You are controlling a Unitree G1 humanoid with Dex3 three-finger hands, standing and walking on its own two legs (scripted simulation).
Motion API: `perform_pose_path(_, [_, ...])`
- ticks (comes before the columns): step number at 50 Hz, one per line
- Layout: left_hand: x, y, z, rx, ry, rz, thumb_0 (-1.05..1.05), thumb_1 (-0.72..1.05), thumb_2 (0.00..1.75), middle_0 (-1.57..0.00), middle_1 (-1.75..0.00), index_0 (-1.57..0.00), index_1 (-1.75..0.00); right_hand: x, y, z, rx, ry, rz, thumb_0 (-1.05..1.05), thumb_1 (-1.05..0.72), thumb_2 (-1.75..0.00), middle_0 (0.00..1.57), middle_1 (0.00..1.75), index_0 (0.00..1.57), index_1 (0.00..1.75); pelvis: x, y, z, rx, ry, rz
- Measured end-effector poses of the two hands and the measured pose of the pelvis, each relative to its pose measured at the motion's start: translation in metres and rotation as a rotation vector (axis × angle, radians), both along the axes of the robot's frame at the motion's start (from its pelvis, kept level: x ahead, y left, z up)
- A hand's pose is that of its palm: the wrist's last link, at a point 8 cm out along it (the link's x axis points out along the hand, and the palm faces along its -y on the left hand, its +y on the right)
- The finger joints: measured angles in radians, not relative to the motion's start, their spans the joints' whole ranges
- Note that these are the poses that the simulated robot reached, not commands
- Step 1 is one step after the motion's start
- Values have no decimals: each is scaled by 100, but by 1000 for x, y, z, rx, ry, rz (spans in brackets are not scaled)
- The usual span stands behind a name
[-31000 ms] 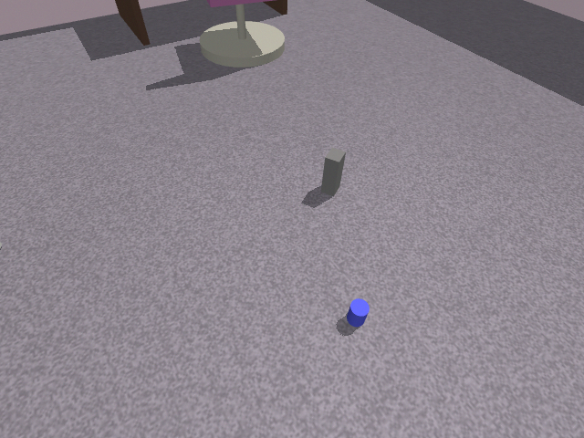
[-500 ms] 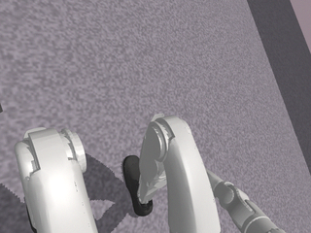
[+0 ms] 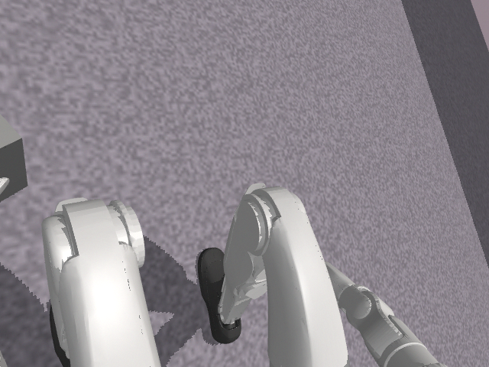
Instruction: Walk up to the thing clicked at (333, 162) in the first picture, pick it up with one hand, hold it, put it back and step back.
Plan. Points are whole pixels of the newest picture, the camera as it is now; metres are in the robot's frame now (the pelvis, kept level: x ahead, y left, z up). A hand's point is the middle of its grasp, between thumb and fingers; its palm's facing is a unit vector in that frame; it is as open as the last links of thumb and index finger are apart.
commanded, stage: settle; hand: left
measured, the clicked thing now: out of the picture +0.39 +0.30 -0.18
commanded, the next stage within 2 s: lift in 1.56 s
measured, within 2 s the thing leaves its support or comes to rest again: leaves its support in 0.02 s
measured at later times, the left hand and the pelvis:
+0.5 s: hand out of the picture +0.36 +0.32 -0.04, palm faces +0.47 -0.88 -0.06, open 10.7 cm; pelvis +0.01 -0.01 +0.04, yaw +5 degrees
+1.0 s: hand out of the picture +0.36 +0.31 +0.01, palm faces +0.47 -0.88 -0.07, open 10.7 cm; pelvis +0.02 -0.02 +0.06, yaw +9 degrees
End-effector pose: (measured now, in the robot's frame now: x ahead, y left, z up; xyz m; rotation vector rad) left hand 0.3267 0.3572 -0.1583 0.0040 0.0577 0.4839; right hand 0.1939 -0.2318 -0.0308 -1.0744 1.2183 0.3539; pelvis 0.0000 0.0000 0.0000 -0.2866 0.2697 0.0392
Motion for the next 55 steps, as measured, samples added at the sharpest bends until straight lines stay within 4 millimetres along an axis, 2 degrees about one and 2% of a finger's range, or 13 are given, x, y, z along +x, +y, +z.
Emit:
perform_pose_path(5, [-12, 3, 18, 24, 18, 5, 0, -42, 96, -70, -101, -71, -101, -1, -1, -2, 31, 1, -41, 0, -90, -90, 21, 30, 21, 30, 2, -2, 8, 8, 32, 13])
perform_pose_path(11, [-22, 11, 50, 44, 23, 42, 0, -46, 99, -72, -103, -72, -104, -3, -1, -7, 94, -7, -97, 0, -90, -90, 21, 30, 21, 30, 2, -5, 19, 26, 78, 28])
perform_pose_path(17, [-21, 13, 88, 68, -6, 25, 0, -49, 102, -72, -105, -72, -105, -2, -3, -12, 160, -32, -166, 0, -90, -90, 21, 30, 21, 30, 5, -7, 27, 47, 127, 41])
perform_pose_path(22, [-16, 8, 109, 56, -3, 1, 0, -50, 102, -73, -104, -73, -105, 1, -5, -14, 208, -62, -225, 0, -90, -90, 21, 30, 21, 30, 8, -9, 33, 64, 163, 47])
perform_pose_path(31, [-17, -1, 132, 36, 14, 12, 0, -53, 105, -74, -106, -74, -106, 11, -12, -17, 260, -100, -304, 0, -90, -90, 21, 30, 20, 30, 13, -15, 44, 101, 221, 61])
perform_pose_path(41, [-14, -2, 157, 52, 34, 5, -1, -55, 106, -75, -107, -75, -107, 17, -22, -22, 285, -109, -367, 0, -90, -90, 21, 30, 20, 30, 19, -22, 54, 137, 269, 73])
perform_pose_path(55, [-8, -9, 182, 25, 37, 9, -1, -57, 107, -75, -109, -75, -109, 22, -29, -13, 314, -147, -409, 0, -90, -90, 21, 30, 20, 30, 23, -26, 69, 161, 298, 79])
